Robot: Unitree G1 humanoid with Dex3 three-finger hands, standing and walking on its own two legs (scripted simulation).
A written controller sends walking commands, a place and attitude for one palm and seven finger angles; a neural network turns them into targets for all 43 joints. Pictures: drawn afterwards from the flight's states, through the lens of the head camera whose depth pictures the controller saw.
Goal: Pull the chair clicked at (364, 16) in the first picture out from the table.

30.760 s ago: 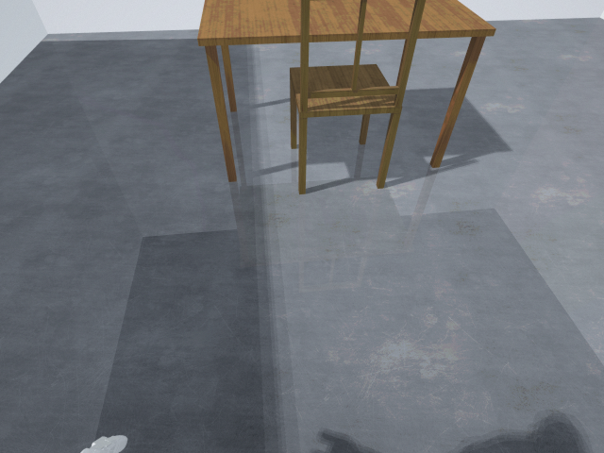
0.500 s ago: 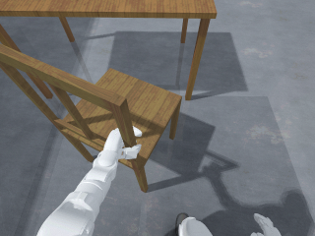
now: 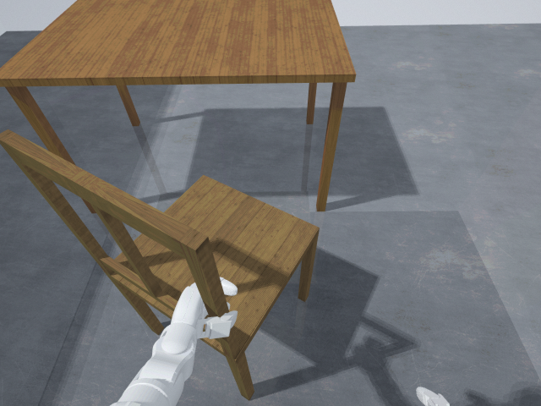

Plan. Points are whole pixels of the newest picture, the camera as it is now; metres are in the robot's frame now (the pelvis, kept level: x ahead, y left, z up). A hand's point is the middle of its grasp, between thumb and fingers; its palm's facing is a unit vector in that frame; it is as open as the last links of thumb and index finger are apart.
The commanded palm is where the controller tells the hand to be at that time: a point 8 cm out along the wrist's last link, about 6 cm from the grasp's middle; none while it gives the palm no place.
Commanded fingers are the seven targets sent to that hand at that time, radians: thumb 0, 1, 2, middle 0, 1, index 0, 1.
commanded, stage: stop walking, hand still on the chair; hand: left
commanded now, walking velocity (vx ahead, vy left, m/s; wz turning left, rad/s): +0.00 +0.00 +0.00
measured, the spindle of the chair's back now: (132, 254) +0.39 +0.28 -0.06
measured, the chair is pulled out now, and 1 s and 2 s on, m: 0.59 0.59 0.59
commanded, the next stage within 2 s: open the thumb and straighten the fingers in 0.40 s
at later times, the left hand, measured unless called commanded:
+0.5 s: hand (223, 319) +0.27 +0.09 -0.07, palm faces -0.12 -0.98 -0.15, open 6.4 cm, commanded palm +0.26 +0.15 -0.05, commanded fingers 0.00 0.78 0.84 -0.50 -1.45 -0.50 -1.45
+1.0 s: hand (214, 313) +0.28 +0.11 -0.07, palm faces -0.12 -0.98 -0.15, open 14.2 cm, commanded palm +0.27 +0.17 -0.04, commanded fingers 0.00 -0.55 0.20 -0.10 -0.29 -0.10 -0.29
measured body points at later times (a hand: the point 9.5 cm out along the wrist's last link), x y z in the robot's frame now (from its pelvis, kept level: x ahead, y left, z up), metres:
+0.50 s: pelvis +0.02 +0.01 +0.00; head +0.03 -0.01 +0.45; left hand +0.27 +0.15 -0.06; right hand +0.15 -0.23 -0.12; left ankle -0.02 +0.13 -0.74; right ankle +0.05 -0.11 -0.74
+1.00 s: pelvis +0.02 +0.01 -0.03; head +0.05 -0.02 +0.42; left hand +0.28 +0.16 -0.05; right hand +0.17 -0.23 -0.13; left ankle -0.02 +0.13 -0.74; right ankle +0.05 -0.11 -0.74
